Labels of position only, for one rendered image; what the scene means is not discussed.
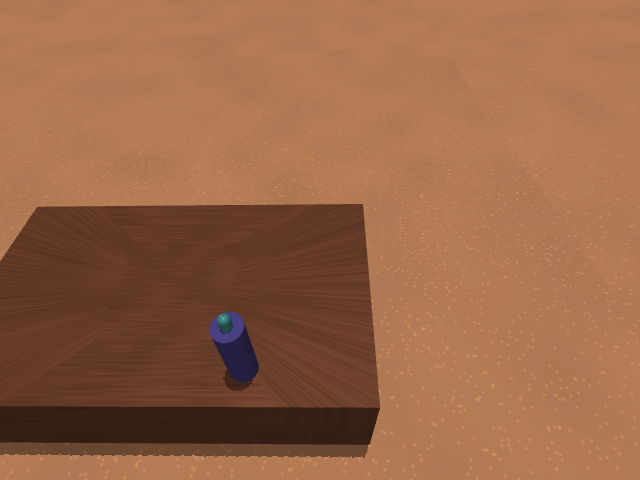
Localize bottle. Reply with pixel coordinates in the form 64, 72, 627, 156
209, 312, 259, 383

